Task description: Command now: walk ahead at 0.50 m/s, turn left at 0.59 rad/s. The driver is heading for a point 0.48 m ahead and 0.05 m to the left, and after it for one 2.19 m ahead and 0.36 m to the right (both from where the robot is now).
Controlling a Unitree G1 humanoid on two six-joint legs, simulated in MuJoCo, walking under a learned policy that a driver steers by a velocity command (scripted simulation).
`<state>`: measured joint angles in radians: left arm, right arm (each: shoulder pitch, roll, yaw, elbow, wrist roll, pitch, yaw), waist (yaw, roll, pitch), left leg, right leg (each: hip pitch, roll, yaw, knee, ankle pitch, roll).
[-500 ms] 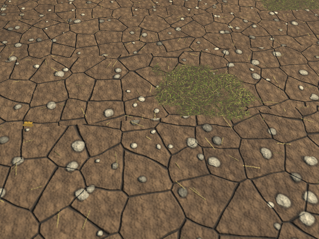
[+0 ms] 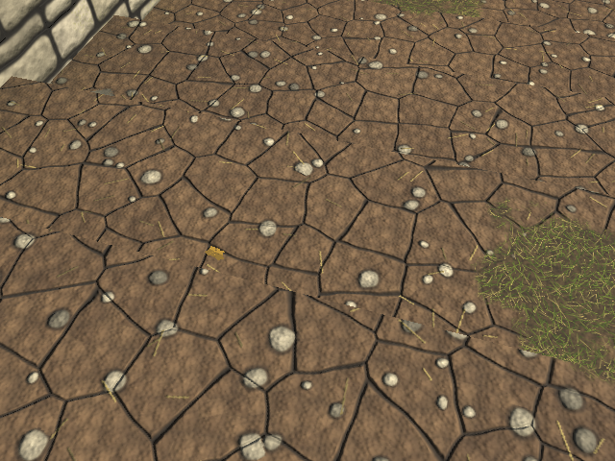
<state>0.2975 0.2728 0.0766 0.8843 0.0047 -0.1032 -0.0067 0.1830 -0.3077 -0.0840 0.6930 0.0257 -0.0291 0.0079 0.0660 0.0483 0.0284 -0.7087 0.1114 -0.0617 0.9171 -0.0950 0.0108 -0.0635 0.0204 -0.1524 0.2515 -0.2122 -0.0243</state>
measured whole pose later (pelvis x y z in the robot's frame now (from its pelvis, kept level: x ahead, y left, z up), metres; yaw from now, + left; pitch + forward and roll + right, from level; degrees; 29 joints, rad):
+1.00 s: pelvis +0.62 +0.08 +0.00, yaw +4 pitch +1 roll -1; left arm 0.42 0.24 0.01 0.89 0.06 -0.14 -0.07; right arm 0.14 -0.26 0.03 0.75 -0.09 -0.06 0.01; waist 0.08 0.02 0.01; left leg -0.66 0.11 -0.11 0.80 -0.13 -0.04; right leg -0.13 0.16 0.08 0.32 -0.19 -0.12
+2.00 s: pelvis +1.03 -0.03 -0.15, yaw -33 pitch +0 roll -5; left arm 0.37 0.25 -0.01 0.69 0.06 -0.12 -0.08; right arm 0.27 -0.32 0.01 0.80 -0.10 -0.07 0.03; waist -0.03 0.10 0.05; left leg -0.38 0.06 0.01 0.47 0.09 0.05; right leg -0.27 0.09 -0.11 1.28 -0.76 -0.08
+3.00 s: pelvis +1.53 -0.35 -0.23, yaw -15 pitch -1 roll -5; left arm 0.64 0.15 -0.05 1.11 0.10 -0.12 0.02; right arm 0.04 -0.17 0.01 0.82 -0.08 -0.04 0.11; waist 0.10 0.06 0.01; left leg -0.55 0.14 -0.03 0.47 0.34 0.07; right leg 0.25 0.04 -0.34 0.48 -0.69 0.06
